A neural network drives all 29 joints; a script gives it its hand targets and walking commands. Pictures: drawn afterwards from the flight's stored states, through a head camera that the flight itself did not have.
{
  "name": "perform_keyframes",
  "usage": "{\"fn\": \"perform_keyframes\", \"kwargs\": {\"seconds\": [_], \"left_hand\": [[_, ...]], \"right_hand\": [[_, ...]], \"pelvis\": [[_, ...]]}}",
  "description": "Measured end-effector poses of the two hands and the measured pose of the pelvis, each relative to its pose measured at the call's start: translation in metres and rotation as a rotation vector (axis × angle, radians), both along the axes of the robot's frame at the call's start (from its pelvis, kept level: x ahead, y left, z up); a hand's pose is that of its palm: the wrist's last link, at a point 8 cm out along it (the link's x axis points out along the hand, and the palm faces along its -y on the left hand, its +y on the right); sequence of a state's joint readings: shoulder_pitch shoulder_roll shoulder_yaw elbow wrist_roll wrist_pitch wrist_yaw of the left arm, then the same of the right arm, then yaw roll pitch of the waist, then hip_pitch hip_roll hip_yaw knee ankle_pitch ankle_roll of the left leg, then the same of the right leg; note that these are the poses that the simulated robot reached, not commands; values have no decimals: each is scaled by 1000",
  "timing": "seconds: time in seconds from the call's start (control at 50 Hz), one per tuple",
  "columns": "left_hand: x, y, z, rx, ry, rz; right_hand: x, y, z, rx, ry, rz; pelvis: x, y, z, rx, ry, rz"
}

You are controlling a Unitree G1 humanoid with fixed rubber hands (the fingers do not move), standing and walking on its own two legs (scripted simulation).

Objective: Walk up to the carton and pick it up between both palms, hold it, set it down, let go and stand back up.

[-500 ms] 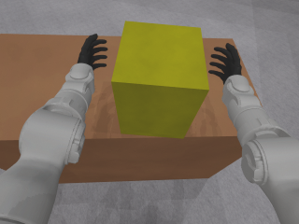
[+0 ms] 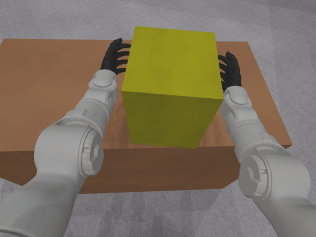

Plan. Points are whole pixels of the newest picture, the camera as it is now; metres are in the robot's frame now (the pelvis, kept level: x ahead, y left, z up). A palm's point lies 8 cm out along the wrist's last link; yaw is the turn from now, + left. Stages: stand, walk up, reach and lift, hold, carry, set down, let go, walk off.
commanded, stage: reach and lift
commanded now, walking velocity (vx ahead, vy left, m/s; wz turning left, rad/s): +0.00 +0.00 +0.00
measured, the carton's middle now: (168, 93) +0.50 -0.05 +0.03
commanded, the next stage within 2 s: none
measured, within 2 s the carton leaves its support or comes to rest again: neither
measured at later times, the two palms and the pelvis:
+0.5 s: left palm (110, 71) +0.51 +0.10 +0.11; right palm (231, 87) +0.45 -0.19 +0.10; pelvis +0.01 +0.00 +0.00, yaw +0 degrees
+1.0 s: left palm (112, 73) +0.51 +0.09 +0.10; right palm (232, 92) +0.44 -0.19 +0.09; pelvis +0.03 +0.00 +0.01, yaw +1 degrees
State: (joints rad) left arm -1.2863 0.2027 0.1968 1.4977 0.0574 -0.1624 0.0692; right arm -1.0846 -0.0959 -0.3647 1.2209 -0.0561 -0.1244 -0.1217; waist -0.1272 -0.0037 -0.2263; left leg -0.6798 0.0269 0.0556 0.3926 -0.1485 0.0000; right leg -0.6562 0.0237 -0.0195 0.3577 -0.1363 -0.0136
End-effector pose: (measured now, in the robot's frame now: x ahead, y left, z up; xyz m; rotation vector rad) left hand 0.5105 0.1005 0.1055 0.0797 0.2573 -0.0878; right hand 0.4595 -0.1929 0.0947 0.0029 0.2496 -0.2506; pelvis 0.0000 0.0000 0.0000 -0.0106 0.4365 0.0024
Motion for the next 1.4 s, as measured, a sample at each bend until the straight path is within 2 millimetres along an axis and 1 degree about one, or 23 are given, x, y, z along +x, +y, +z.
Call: {"fn": "perform_keyframes", "kwargs": {"seconds": [0.26, 0.54, 0.66, 0.84, 1.1, 1.4], "left_hand": [[-1, -1, 1, 7, 6, 11], [-2, -2, 0, -9, 4, 27], [-4, -1, -1, -28, -7, 21], [-8, -6, -1, -46, -29, 23], [-3, -6, -4, -38, -16, 17], [-4, -6, -3, -18, -24, 16]], "right_hand": [[-5, 3, 2, -28, -2, -15], [-6, 3, 1, -20, -7, -19], [-10, 4, 0, -30, -31, -31], [-20, 3, -1, -48, -63, -46], [-16, 1, -6, -43, -74, -34], [-17, 3, -7, -41, -95, -50]], "pelvis": [[5, 6, 3, -3, -25, -7], [8, 3, 3, -4, -40, 1], [8, 3, 7, 4, -84, 16], [20, 4, 11, 10, -144, 21], [35, 4, 12, 5, -181, 9], [34, 8, 12, 3, -194, -8]]}}
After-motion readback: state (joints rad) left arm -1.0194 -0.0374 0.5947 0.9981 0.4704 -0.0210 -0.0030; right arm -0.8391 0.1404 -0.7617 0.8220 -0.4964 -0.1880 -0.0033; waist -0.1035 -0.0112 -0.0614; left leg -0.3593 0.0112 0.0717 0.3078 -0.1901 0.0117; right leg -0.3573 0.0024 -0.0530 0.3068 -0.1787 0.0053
